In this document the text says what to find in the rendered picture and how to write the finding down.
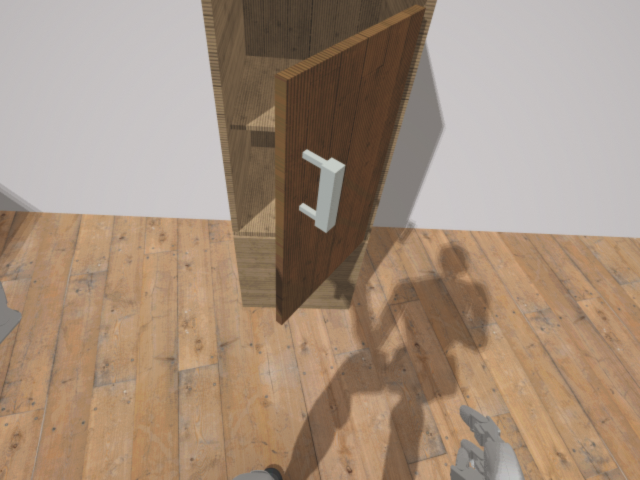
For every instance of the cupboard door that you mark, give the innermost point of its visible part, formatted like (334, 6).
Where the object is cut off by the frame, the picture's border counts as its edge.
(340, 103)

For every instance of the robot left hand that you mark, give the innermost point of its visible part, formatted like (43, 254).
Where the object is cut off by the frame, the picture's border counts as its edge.
(9, 318)

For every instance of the handle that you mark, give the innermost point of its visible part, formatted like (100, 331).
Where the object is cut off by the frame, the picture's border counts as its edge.
(330, 184)

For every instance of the robot right hand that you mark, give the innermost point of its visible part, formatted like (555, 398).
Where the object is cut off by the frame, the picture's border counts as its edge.
(497, 462)

